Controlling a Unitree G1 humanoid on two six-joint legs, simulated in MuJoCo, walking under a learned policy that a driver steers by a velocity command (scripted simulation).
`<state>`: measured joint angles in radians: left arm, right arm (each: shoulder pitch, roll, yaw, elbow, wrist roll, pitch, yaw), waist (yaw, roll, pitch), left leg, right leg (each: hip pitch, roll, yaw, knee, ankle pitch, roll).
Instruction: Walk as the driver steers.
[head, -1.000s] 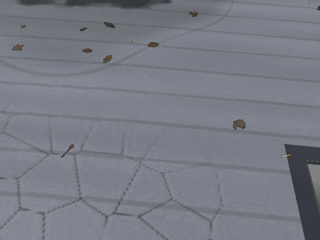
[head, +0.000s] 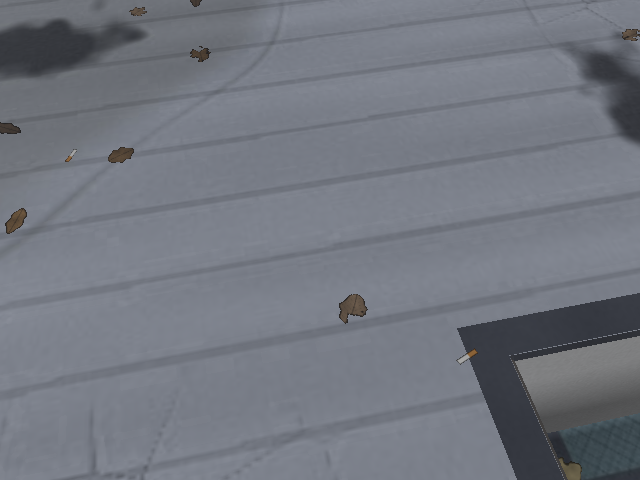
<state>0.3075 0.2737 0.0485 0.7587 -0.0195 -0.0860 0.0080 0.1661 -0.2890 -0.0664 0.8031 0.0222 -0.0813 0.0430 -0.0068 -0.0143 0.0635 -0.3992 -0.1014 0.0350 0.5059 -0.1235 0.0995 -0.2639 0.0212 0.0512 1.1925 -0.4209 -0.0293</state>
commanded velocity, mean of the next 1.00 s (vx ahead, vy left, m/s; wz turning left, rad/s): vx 0.50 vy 0.00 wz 0.23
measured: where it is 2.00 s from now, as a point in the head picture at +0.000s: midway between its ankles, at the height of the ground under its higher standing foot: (294, 229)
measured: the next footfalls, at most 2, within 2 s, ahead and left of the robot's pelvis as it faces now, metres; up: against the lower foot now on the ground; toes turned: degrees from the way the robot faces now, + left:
right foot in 0.34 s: +0.39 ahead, -0.14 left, +0.00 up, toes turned +16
left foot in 0.80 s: +0.52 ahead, +0.19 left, +0.00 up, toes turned +18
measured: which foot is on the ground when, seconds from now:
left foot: down 0.00-0.34, up 0.36-0.78, down 0.80-1.00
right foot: up 0.00-0.32, down 0.34-0.80, up 0.82-1.00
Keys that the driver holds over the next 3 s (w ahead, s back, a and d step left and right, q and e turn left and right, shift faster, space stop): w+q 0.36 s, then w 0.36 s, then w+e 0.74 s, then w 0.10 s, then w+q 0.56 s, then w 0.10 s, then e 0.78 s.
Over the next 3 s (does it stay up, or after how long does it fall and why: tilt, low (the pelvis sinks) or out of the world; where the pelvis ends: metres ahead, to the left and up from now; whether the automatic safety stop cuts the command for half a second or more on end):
stays up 1.38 0.17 0.02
